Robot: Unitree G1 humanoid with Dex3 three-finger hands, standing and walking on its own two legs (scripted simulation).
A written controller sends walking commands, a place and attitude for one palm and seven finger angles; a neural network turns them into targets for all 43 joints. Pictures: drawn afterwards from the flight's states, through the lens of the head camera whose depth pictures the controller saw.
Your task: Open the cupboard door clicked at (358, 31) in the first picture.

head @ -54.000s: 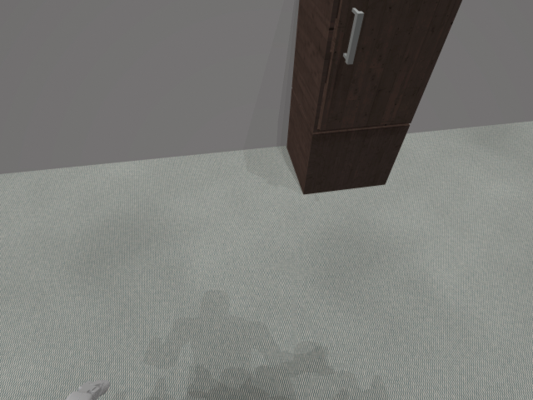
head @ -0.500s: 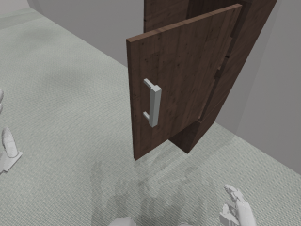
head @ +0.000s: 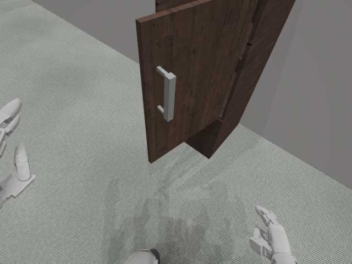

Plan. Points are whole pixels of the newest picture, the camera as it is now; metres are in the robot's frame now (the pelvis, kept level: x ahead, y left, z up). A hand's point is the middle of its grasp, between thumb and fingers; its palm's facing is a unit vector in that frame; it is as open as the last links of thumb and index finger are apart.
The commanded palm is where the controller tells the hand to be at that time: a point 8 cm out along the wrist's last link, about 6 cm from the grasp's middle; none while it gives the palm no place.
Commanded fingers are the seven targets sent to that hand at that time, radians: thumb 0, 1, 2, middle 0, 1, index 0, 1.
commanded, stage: step back with the hand held close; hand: left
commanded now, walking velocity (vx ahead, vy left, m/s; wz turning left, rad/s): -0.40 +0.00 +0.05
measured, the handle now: (164, 95) +0.53 +0.08 +0.05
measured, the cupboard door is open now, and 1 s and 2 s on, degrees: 79 79 79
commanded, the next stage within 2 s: stop stepping back and stand still in 0.10 s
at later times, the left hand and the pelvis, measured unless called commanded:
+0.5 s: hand out of the picture +0.04 +0.27 +0.18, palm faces +0.50 -0.78 -0.37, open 7.4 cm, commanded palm -0.01 +0.30 +0.19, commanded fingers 0.00 0.90 0.90 -0.20 -0.30 -0.20 -0.30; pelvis -0.14 +0.00 +0.01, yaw +2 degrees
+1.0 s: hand out of the picture +0.01 +0.23 +0.17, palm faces +0.47 -0.74 -0.48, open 7.4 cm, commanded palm -0.05 +0.27 +0.19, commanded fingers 0.00 0.90 0.90 -0.20 -0.30 -0.20 -0.30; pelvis -0.18 -0.03 +0.01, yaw +2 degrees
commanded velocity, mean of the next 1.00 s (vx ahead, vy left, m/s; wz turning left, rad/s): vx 0.09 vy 0.01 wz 0.01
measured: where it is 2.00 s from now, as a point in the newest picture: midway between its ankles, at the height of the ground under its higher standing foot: outside the picture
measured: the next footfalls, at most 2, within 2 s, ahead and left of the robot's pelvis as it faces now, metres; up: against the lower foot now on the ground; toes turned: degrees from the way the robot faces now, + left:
left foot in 0.52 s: -0.12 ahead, +0.13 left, +0.00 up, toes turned +4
right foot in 0.80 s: -0.11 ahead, -0.09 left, +0.00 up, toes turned -4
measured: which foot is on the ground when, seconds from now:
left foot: down 0.00-0.30, up 0.32-0.50, down 0.52-0.80, up 0.82-1.00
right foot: down 0.00-0.52, up 0.54-0.78, down 0.80-1.00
